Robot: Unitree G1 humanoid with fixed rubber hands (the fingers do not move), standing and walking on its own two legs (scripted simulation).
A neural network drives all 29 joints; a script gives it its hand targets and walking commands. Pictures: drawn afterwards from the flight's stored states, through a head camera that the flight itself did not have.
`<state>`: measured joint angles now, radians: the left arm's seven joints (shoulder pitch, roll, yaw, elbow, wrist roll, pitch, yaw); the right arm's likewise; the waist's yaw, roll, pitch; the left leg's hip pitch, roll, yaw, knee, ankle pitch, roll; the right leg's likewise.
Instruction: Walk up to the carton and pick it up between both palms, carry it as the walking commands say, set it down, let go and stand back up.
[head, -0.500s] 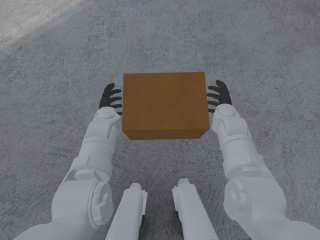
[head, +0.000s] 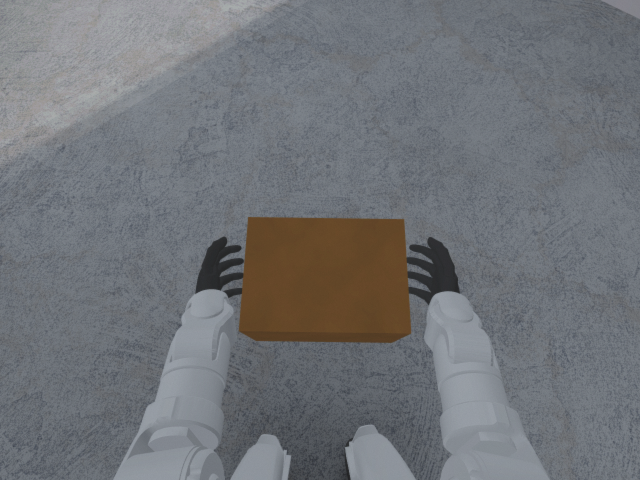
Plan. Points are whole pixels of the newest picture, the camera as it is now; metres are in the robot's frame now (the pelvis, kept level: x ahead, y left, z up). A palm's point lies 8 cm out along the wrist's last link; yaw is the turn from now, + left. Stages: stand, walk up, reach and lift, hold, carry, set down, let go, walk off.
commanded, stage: reach and lift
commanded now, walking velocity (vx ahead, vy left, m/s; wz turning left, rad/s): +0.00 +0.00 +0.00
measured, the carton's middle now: (324, 284) +0.39 -0.02 -0.13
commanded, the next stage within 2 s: none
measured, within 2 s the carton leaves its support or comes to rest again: neither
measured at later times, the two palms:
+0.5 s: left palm (192, 294) +0.33 +0.14 +0.02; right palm (461, 290) +0.32 -0.17 +0.03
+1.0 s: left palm (168, 288) +0.32 +0.14 +0.08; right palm (486, 284) +0.31 -0.16 +0.09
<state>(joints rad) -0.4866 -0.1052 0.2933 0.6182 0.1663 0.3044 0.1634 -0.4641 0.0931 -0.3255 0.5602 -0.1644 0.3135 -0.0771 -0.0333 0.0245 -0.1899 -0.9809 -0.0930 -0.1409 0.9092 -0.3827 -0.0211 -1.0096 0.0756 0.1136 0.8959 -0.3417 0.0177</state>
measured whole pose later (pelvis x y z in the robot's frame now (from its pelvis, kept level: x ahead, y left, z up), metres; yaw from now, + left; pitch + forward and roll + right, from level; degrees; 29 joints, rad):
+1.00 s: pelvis +0.01 -0.01 +0.06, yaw +0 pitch +1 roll +0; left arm -0.35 -0.11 0.27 0.53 0.23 0.60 0.11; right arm -0.32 0.16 -0.29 0.43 -0.24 0.62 -0.08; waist -0.03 0.00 -0.12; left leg -0.23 -0.05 -0.16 0.47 -0.25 -0.02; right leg -0.26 0.06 0.11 0.47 -0.22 -0.01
